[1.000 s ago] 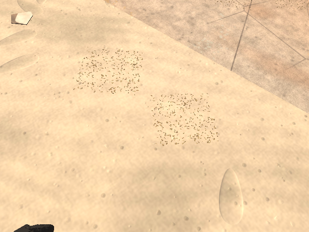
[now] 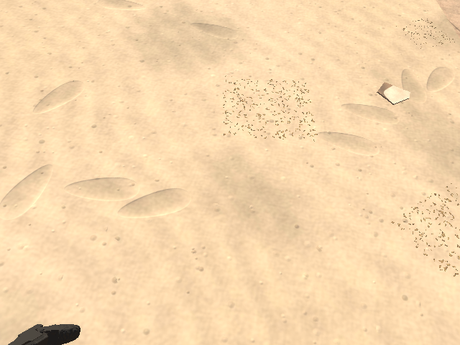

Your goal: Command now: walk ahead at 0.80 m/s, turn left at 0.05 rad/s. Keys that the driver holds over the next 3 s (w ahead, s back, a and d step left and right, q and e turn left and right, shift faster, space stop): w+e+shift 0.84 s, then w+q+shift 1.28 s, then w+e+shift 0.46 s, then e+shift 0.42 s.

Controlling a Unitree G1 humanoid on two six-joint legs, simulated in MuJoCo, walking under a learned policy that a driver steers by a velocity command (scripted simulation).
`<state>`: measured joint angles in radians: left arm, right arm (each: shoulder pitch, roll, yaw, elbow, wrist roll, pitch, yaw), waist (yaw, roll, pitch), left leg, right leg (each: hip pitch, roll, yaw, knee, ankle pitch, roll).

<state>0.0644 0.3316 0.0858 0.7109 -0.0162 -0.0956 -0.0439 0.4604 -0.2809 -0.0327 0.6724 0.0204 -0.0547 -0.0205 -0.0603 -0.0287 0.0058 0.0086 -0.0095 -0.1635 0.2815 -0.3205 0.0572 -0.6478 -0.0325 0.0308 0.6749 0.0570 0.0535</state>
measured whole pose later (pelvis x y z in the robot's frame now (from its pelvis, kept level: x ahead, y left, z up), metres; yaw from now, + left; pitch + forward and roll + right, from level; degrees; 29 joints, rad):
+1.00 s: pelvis +0.83 -0.27 -0.03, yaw -43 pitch +0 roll +4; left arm -0.01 0.31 0.02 0.55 -0.02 -0.05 -0.05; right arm 0.52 -0.33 -0.08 0.86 0.02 -0.10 0.01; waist -0.13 -0.02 0.05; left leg 0.20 -0.01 0.15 0.18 -0.37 -0.05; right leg -0.76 -0.10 0.03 0.80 -0.04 -0.06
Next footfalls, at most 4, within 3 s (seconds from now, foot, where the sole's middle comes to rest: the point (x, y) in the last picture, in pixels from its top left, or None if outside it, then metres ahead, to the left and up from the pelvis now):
0.20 right None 0.35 -0.15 -0.78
0.64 left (225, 242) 0.82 -0.07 -0.78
1.08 right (362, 208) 0.96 -0.58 -0.78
1.56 left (343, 119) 1.44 -0.62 -0.78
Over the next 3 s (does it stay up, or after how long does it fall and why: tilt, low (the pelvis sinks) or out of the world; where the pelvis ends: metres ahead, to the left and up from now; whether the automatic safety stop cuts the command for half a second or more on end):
stays up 2.34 -0.61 -0.03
